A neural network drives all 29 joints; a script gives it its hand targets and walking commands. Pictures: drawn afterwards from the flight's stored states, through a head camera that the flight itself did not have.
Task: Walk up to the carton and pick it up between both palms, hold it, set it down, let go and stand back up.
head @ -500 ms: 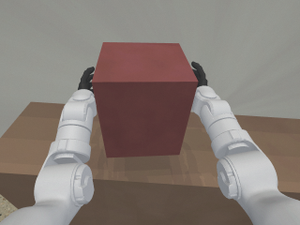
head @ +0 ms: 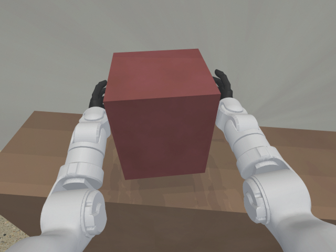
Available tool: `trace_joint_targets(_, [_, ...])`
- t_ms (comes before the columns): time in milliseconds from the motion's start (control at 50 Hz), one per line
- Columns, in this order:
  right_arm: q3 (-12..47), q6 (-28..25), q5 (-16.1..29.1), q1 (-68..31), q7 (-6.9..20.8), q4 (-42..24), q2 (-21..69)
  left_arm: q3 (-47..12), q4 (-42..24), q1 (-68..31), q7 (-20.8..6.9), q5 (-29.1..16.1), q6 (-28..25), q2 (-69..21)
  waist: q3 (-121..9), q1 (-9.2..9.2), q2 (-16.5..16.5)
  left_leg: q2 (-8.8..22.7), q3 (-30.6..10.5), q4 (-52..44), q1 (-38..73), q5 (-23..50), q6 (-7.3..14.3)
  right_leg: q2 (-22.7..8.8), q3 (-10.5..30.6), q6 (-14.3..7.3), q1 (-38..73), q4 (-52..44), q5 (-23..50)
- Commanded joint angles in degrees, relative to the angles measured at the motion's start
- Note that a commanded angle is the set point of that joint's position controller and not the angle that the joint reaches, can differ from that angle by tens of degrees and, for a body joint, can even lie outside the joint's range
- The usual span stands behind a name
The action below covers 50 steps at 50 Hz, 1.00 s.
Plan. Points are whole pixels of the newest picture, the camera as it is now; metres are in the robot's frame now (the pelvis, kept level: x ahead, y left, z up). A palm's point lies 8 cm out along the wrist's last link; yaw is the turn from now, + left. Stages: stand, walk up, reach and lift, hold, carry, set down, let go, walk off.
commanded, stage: set down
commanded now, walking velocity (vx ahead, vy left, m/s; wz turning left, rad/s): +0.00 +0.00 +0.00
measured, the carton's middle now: (161, 115) +0.42 +0.03 +0.13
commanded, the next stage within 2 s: none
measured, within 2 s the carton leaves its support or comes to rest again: rests again in 1.98 s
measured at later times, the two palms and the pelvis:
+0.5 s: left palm (99, 118) +0.41 +0.19 +0.12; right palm (215, 108) +0.45 -0.11 +0.14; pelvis +0.01 +0.00 +0.00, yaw +0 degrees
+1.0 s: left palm (103, 128) +0.41 +0.18 +0.09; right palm (214, 115) +0.46 -0.11 +0.11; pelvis +0.02 +0.00 +0.00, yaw +0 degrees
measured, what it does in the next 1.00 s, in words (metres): stands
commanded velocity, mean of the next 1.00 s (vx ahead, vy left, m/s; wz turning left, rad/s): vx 0.00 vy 0.00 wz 0.00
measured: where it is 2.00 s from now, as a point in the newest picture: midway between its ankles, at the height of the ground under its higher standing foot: outside the picture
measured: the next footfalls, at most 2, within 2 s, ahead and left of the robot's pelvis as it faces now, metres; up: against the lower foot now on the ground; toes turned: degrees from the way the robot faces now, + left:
none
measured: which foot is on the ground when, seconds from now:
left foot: down 0.00-1.00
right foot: down 0.00-1.00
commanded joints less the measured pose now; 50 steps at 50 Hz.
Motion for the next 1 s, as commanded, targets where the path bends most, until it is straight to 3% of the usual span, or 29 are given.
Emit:
trace_joint_targets(0, [7.59,-5.72,-3.62,-48.87,11.8,-12.79,38.24,-19.8,-15.76,-58.94,-4.67,-5.51,-9.88,-41.4,-37.61,5.41,4.38,-1.36,2.07,0.53,18.96,27.01,-3.9,3.86,-2.01,1.29,6.23,-3.21,11.91])
trace_joint_targets(60, [5.6,-6.22,-4.2,-46.48,12.1,-9.75,38.71,-20.69,-16.27,-59.98,-4.32,-5.97,-10.6,-41.37,-39.14,4.63,7.36,-1.38,2.88,0.54,18.52,26.84,-4.41,3.56,-1.73,1.11,6.63,-3.35,13.23])
trace_joint_targets(100, [7.2,-6.68,-4.76,-46.95,12.64,-10.9,38.13,-18.88,-15.03,-57.4,-3.78,-4.84,-11.24,-41.52,-38.55,6.78,5.8,-1.47,3.22,0.45,18.05,26.35,-4.1,3.58,-1.8,1.19,6.81,-3.12,12.74])
trace_joint_targets(120, [7.14,-7.13,-4.96,-48.13,12.47,-12.54,38.2,-18.34,-12.69,-57.04,-4.09,-5.03,-11.31,-41.1,-38.94,6.23,3.23,-1.68,2.58,0.52,16.87,26.8,-3.7,3.83,-1.88,1.22,6.83,-2.99,13.84])
trace_joint_targets(140, [7.61,-7.41,-4.75,-48.19,12.41,-12.73,38.76,-19.18,-14.61,-57.86,-4.13,-5.5,-11.66,-42.11,-41.16,6.46,4.89,-1.53,3.19,0.35,16.75,26.36,-4.1,3.86,-1.97,1.6,7.13,-2.5,13.93])
trace_joint_targets(180, [5.89,-7.72,-6.18,-49.97,12.77,-12.21,37.8,-18.75,-11.9,-57.83,-3.93,-5.61,-12.19,-41.76,-38.58,5.66,2.49,-1.67,2.52,-0.01,15.42,24.29,-3.62,3.5,-2.14,1.65,6.08,-3.04,11.94])
trace_joint_targets(240, [5.97,-8.41,-6.23,-49.37,13.12,-12.43,38.09,-18.04,-11.11,-57.64,-3.89,-4.62,-12.55,-41.76,-39.08,6.82,3.43,-1.64,2.47,-0.53,15.07,24.16,-3.47,3.5,-1.97,0.88,6.46,-3.06,11.86])
trace_joint_targets(260, [4.11,-7.86,-7.2,-47.94,13.32,-7.53,36.91,-16.22,-6.14,-56.25,-3.92,-4.31,-12.74,-40.29,-33.98,6.33,1.57,-1.33,2.22,-1.17,13.63,20.64,-2.91,3.09,-1.73,0.97,4.23,-3.93,7.71])
trace_joint_targets(280, [4.8,-8.64,-7.91,-49.55,14.16,-9.2,36.21,-17.34,-11.06,-59.52,-3.49,-4.72,-13.72,-41.01,-38.29,6.83,1.61,-0.9,2.44,-0.88,15.49,22.67,-3.34,3.35,-2.32,0.83,4.68,-3.36,9.17])
trace_joint_targets(300, [4.63,-8.81,-7.81,-50.59,14.16,-11.06,36.77,-14.91,-7.93,-56.98,-3.56,-3.86,-13.82,-40.08,-38.19,8.88,1.47,-0.99,3.26,-0.7,14.17,22.32,-2.77,2.61,-1.46,1.26,6.08,-3.1,10.14])
trace_joint_targets(320, [4.32,-9.35,-7.59,-50.11,13.72,-11.58,37.89,-17.83,-10.58,-58.5,-3.33,-5.73,-14.19,-41.62,-40.3,5.82,1.69,-1.68,2.96,-0.49,13.9,23.26,-3.32,3.28,-2.24,1.43,6.32,-2.98,12.46])
trace_joint_targets(340, [5.22,-9.45,-7.1,-48.12,14.23,-10.68,37.36,-17.54,-10.68,-57.87,-3.16,-5.88,-15.12,-41.23,-41.82,7.55,2.75,-1.14,3.0,0.24,15.34,27.08,-3.57,3.31,-2.28,1.33,5.4,-2.41,14.89])
trace_joint_targets(360, [4.53,-9.94,-7.72,-48.41,13.99,-10.19,38.58,-17.47,-10.85,-58.14,-3.11,-5.4,-15.78,-42.01,-43.08,6.42,2.81,-1.32,2.92,1.18,15.56,27.4,-3.69,2.91,-2.0,1.09,5.44,-2.4,14.72])
trace_joint_targets(400, [5.03,-10.1,-8.1,-48.47,14.28,-9.6,37.01,-16.23,-10.6,-55.74,-3.08,-5.08,-15.98,-41.44,-43.49,8.68,2.47,-1.24,3.57,1.57,16.57,29.28,-3.27,3.14,-1.69,1.32,4.59,-2.07,14.81])
trace_joint_targets(440, [5.25,-10.86,-7.82,-49.18,14.35,-10.63,37.99,-17.64,-11.22,-56.35,-2.79,-5.44,-16.67,-42.14,-45.77,7.65,2.84,-1.03,3.06,2.43,17.17,32.02,-4.04,3.72,-1.99,1.16,4.2,-2.34,16.71])
trace_joint_targets(460, [6.81,-11.07,-7.81,-47.55,14.64,-11.88,37.42,-17.54,-11.47,-55.09,-2.69,-5.51,-17.0,-43.09,-47.38,8.85,2.72,-0.74,2.49,3.02,17.55,34.4,-3.81,3.52,-1.95,1.14,5.16,-2.14,18.72])
trace_joint_targets(480, [5.22,-11.34,-8.22,-47.88,14.57,-11.29,38.25,-18.6,-12.11,-56.25,-2.44,-5.86,-17.41,-43.87,-47.9,6.7,4.06,-0.84,2.56,3.11,18.41,34.19,-4.5,4.02,-2.3,1.05,3.89,-2.06,17.59])
trace_joint_targets(520, [5.09,-11.57,-8.37,-45.35,14.22,-9.85,37.37,-18.46,-11.56,-54.02,-2.14,-6.2,-17.6,-42.88,-48.04,7.32,2.77,-0.67,2.54,3.69,18.97,37.08,-4.58,4.25,-2.28,0.94,3.33,-2.56,19.27])
trace_joint_targets(580, [7.53,-12.75,-7.98,-45.31,14.81,-12.79,37.76,-20.28,-14.19,-52.64,-1.79,-6.29,-18.11,-45.73,-52.34,8.02,5.9,-0.53,3.01,5.13,20.9,41.26,-5.57,4.59,-2.59,0.69,2.43,-1.8,21.32])
trace_joint_targets(600, [7.07,-12.24,-8.71,-43.31,14.47,-10.32,37.94,-18.95,-12.95,-50.5,-1.93,-5.56,-18.06,-43.73,-49.61,8.38,2.8,-0.56,2.93,4.68,18.99,40.92,-4.8,4.35,-2.51,0.84,4.17,-2.22,22.33])
trace_joint_targets(660, [8.71,-12.54,-8.23,-41.47,14.15,-11.45,39.02,-22.48,-17.85,-50.78,-1.77,-7.43,-19.19,-45.47,-54.28,7.45,3.93,-0.11,2.27,6.27,21.07,46.24,-5.31,4.53,-2.38,1.03,3.1,-1.05,26.12])
trace_joint_targets(680, [9.76,-13.02,-7.85,-44.32,14.01,-14.36,38.49,-22.26,-15.92,-49.19,-1.74,-7.28,-18.78,-45.28,-54.54,8.65,3.93,-0.16,2.76,6.17,19.42,45.47,-5.3,4.94,-2.2,1.09,3.54,-0.99,25.66])
trace_joint_targets(720, [9.28,-12.58,-8.24,-41.82,14.07,-12.95,38.5,-23.46,-17.47,-49.94,-1.41,-7.71,-19.34,-46.1,-54.23,6.38,3.11,-0.23,1.63,6.99,21.85,47.04,-5.55,5.46,-2.56,1.09,2.38,-1.24,24.39])
trace_joint_targets(760, [10.7,-12.81,-7.32,-42.68,14.1,-15.13,39.42,-23.86,-18.45,-48.62,-1.53,-7.87,-19.45,-45.96,-56.31,7.84,2.56,0.08,2.02,7.42,22.23,47.0,-5.49,5.48,-2.57,1.46,2.19,-0.77,26.66])
trace_joint_targets(820, [11.77,-12.51,-7.53,-40.79,13.77,-14.95,40.51,-23.65,-21.05,-50.41,-1.44,-8.32,-20.28,-44.75,-56.74,7.78,2.33,-0.77,2.66,6.98,18.2,46.33,-5.13,4.76,-1.69,1.99,6.59,0.19,31.7])
trace_joint_targets(880, [13.95,-12.95,-6.56,-44.52,13.52,-20.05,41.24,-24.43,-16.55,-48.22,-2.02,-8.68,-20.65,-45.59,-54.61,7.62,-0.14,-1.55,3.11,5.75,11.65,39.76,-4.34,3.76,-0.8,2.49,11.04,2.0,35.24])
trace_joint_targets(940, [13.29,-12.68,-7.77,-44.87,13.54,-19.75,41.54,-20.08,-13.22,-48.33,-2.43,-6.2,-20.96,-42.93,-51.86,9.8,-2.98,-2.08,3.2,3.21,5.23,32.69,-2.49,2.71,0.23,3.45,14.23,2.52,34.51])
trace_joint_targets(960, [12.41,-12.3,-8.04,-43.55,13.48,-17.21,42.23,-21.65,-14.45,-50.91,-2.66,-7.34,-21.32,-43.0,-52.07,7.52,-3.9,-2.3,3.02,2.45,4.51,31.27,-2.31,2.68,0.38,3.82,15.31,2.93,34.47])
trace_joint_targets(980, [11.31,-12.58,-8.35,-44.93,13.79,-17.66,40.87,-21.63,-13.09,-49.75,-2.76,-7.58,-21.41,-43.49,-51.99,7.37,-3.92,-2.26,2.6,3.14,4.82,31.04,-2.25,2.56,0.1,3.86,13.97,3.52,35.01])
